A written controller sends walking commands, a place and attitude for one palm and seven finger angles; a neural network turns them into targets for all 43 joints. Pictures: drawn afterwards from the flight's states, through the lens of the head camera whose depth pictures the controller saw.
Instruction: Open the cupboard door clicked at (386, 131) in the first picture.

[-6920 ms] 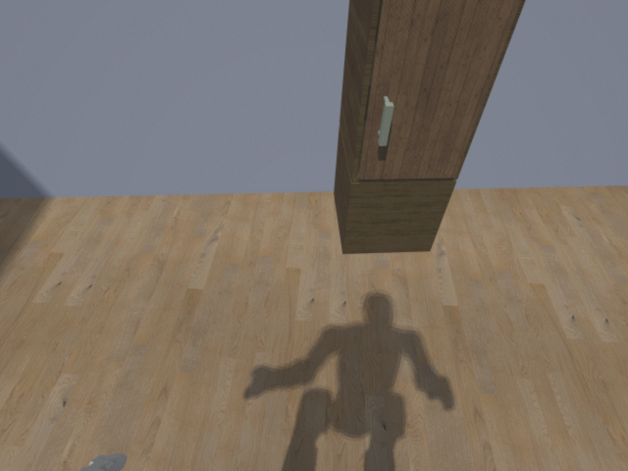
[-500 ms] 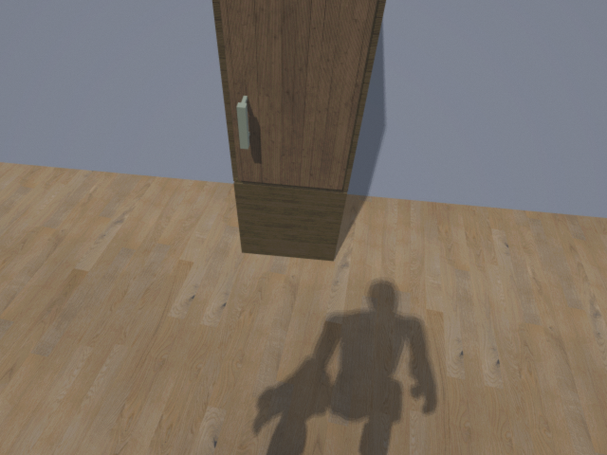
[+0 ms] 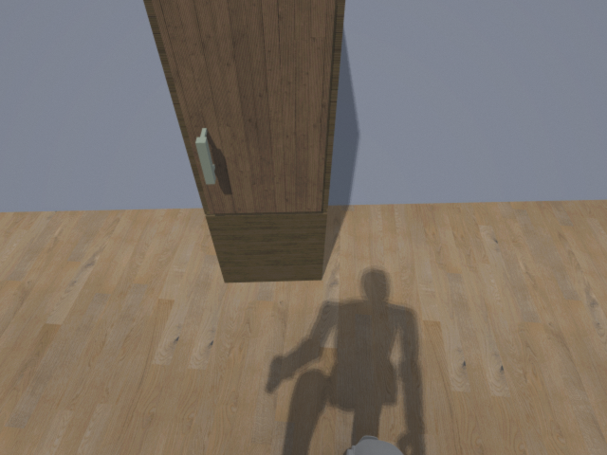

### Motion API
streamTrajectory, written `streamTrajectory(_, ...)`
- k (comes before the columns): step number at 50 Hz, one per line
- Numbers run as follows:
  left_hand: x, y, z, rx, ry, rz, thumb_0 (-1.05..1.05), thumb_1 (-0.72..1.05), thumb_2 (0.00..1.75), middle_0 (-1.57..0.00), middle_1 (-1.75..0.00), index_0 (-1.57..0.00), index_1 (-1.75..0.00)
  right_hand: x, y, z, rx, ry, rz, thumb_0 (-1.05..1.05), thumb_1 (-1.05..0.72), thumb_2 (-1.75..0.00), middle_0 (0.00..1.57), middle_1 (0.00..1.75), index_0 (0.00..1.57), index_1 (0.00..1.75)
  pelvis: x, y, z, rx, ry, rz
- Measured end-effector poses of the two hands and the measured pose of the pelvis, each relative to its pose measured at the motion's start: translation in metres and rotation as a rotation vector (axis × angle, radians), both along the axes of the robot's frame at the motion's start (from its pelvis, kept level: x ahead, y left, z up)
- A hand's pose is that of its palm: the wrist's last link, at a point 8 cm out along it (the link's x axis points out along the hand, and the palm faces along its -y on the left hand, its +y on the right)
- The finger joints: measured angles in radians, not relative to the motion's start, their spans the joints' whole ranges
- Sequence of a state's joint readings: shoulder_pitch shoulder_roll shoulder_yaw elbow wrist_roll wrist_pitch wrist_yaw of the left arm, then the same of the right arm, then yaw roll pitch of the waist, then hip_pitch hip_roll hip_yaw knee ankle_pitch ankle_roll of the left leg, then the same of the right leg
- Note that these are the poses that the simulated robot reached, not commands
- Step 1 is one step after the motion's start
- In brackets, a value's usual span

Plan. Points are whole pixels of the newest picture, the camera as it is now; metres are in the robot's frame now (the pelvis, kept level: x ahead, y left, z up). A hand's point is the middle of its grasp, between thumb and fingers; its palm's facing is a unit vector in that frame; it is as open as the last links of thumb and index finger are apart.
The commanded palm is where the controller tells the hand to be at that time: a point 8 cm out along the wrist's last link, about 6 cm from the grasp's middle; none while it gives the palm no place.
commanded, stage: take the last steps up to it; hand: left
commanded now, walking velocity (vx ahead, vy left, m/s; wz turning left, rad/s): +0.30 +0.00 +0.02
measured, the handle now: (207, 156) +0.80 +0.24 -0.10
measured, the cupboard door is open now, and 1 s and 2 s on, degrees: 0 0 0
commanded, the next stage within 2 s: come to a stop and stand still in 0.50 s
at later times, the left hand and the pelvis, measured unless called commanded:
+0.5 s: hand out of the picture +0.11 +0.16 -0.17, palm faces +0.16 -0.97 -0.16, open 7.3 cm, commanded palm none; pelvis +0.17 -0.01 +0.00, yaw +3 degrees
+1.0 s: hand (193, 364) +0.30 +0.19 -0.17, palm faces +0.05 -0.97 -0.24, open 7.3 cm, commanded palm none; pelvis +0.23 +0.00 +0.00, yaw +0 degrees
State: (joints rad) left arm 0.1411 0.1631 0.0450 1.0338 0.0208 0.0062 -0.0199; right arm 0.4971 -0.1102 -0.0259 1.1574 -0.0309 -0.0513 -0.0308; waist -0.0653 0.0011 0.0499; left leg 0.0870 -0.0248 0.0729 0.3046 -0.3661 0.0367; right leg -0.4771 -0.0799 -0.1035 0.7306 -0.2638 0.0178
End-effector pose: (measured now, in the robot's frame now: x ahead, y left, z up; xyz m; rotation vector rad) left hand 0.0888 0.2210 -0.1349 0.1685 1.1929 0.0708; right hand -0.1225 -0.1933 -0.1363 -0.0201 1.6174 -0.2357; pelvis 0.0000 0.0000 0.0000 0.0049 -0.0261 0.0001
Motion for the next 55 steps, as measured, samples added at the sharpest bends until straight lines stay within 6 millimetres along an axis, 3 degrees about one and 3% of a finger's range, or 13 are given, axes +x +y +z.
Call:
streamTrajectory(4, 0.063, -0.023, -0.004, 0.007, -0.111, -0.025, 0.01, 0.91, 0.90, -0.20, -0.30, -0.20, -0.30, 0.012, -0.012, -0.013, 0.033, 0.073, -0.019, 0.00, -0.91, -0.90, 0.21, 0.30, 0.20, 0.30, 0.034, -0.019, -0.015, 0.003, -0.002, 0.003)
streamTrajectory(7, 0.077, -0.033, 0.000, 0.004, -0.152, 0.017, 0.01, 0.91, 0.90, -0.20, -0.30, -0.20, -0.30, 0.048, -0.030, -0.017, 0.032, 0.055, 0.006, 0.00, -0.91, -0.90, 0.21, 0.30, 0.20, 0.30, 0.053, -0.029, -0.014, -0.003, -0.021, 0.028)
streamTrajectory(10, 0.069, -0.034, 0.004, 0.013, -0.116, 0.079, 0.00, 0.92, 0.90, -0.20, -0.30, -0.20, -0.30, 0.107, -0.050, -0.016, 0.009, -0.039, 0.049, 0.01, -0.91, -0.90, 0.20, 0.30, 0.20, 0.30, 0.072, -0.034, -0.006, -0.002, -0.025, 0.033)
streamTrajectory(12, 0.065, -0.025, 0.010, 0.048, -0.095, 0.123, -0.02, 0.95, 0.90, -0.21, -0.30, -0.21, -0.30, 0.153, -0.060, -0.014, -0.008, -0.124, 0.081, 0.01, -0.91, -0.90, 0.20, 0.30, 0.19, 0.30, 0.084, -0.035, 0.000, -0.005, -0.021, 0.037)
streamTrajectory(17, 0.043, -0.014, 0.010, 0.066, 0.037, 0.140, -0.02, 0.95, 0.90, -0.20, -0.30, -0.20, -0.30, 0.259, -0.068, -0.003, -0.032, -0.318, 0.139, 0.00, -0.92, -0.90, 0.20, 0.30, 0.19, 0.30, 0.114, -0.032, 0.007, -0.011, -0.006, 0.041)
streamTrajectory(24, 0.016, -0.014, -0.005, -0.006, 0.210, 0.218, 0.00, 0.92, 0.90, -0.20, -0.30, -0.20, -0.30, 0.374, -0.041, 0.009, -0.034, -0.442, 0.251, 0.00, -0.92, -0.90, 0.20, 0.30, 0.19, 0.30, 0.161, -0.010, 0.004, -0.033, 0.005, 0.048)
streamTrajectory(29, 0.013, -0.005, -0.024, -0.062, 0.330, 0.261, 0.01, 0.91, 0.90, -0.20, -0.30, -0.20, -0.30, 0.433, -0.007, 0.007, -0.053, -0.491, 0.311, 0.00, -0.91, -0.90, 0.20, 0.30, 0.19, 0.30, 0.197, 0.016, -0.008, -0.030, 0.003, 0.049)
streamTrajectory(34, 0.053, 0.010, -0.020, -0.061, 0.337, 0.213, 0.01, 0.91, 0.90, -0.20, -0.30, -0.20, -0.30, 0.439, 0.010, 0.012, -0.072, -0.484, 0.243, -0.01, -0.93, -0.90, 0.20, 0.30, 0.20, 0.30, 0.218, 0.030, -0.001, -0.015, -0.007, 0.022)
streamTrajectory(40, 0.124, 0.025, -0.016, -0.028, 0.226, 0.166, 0.01, 0.91, 0.90, -0.20, -0.30, -0.20, -0.30, 0.434, 0.000, 0.014, -0.111, -0.406, 0.210, -0.03, -0.96, -0.90, 0.21, 0.30, 0.20, 0.30, 0.231, 0.032, 0.005, -0.008, -0.001, 0.021)
streamTrajectory(46, 0.179, 0.028, -0.008, 0.025, 0.125, 0.125, 0.01, 0.91, 0.90, -0.20, -0.30, -0.20, -0.30, 0.412, -0.021, 0.007, -0.107, -0.325, 0.168, -0.01, -0.94, -0.90, 0.21, 0.30, 0.20, 0.30, 0.234, 0.016, 0.005, -0.012, 0.004, 0.015)
streamTrajectory(51, 0.205, 0.016, 0.002, 0.083, 0.053, 0.088, 0.01, 0.91, 0.90, -0.20, -0.30, -0.20, -0.30, 0.390, -0.044, -0.010, -0.067, -0.281, 0.127, 0.00, -0.92, -0.90, 0.21, 0.30, 0.20, 0.30, 0.231, -0.008, -0.001, 0.003, 0.011, 0.004)
streamTrajectory(55, 0.207, -0.003, 0.009, 0.116, 0.030, 0.056, 0.01, 0.91, 0.90, -0.20, -0.30, -0.20, -0.30, 0.375, -0.062, -0.024, -0.029, -0.254, 0.090, 0.00, -0.92, -0.90, 0.20, 0.30, 0.20, 0.30, 0.228, -0.025, -0.004, 0.013, 0.010, -0.001)
